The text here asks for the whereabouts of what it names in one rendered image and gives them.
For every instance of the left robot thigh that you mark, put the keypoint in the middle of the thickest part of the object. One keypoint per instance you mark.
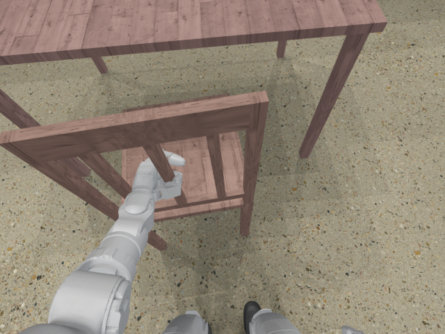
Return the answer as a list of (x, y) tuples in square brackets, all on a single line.
[(187, 324)]

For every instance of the left robot upper arm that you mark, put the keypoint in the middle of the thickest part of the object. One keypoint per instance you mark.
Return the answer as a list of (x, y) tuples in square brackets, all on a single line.
[(89, 303)]

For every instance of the robot left shin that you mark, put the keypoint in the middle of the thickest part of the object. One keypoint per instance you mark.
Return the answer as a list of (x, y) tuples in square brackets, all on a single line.
[(193, 312)]

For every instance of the chair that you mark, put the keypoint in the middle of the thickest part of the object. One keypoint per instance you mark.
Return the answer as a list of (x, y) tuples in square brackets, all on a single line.
[(204, 131)]

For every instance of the robot left forearm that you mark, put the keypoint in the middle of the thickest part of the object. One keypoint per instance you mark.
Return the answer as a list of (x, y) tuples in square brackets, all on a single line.
[(122, 247)]

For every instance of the robot left hand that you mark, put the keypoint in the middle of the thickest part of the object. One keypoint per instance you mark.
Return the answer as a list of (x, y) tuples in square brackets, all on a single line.
[(148, 179)]

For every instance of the table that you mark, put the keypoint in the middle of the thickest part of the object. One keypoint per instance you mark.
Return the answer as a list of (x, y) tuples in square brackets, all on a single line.
[(34, 31)]

